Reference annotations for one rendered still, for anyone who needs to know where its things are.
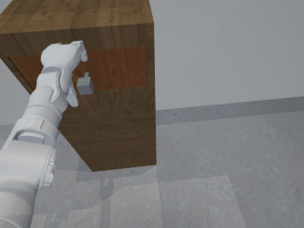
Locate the handle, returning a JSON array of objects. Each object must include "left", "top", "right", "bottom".
[{"left": 76, "top": 72, "right": 94, "bottom": 95}]

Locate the left robot forearm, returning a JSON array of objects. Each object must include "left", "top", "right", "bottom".
[{"left": 0, "top": 64, "right": 72, "bottom": 162}]

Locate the cabinet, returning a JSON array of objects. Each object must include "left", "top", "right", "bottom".
[{"left": 0, "top": 0, "right": 157, "bottom": 172}]

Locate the drawer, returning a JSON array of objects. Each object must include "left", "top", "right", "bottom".
[{"left": 10, "top": 46, "right": 148, "bottom": 93}]

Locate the robot left hand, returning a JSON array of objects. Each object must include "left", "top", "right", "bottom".
[{"left": 41, "top": 40, "right": 88, "bottom": 107}]

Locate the robot left upper arm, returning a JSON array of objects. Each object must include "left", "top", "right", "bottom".
[{"left": 0, "top": 140, "right": 58, "bottom": 228}]

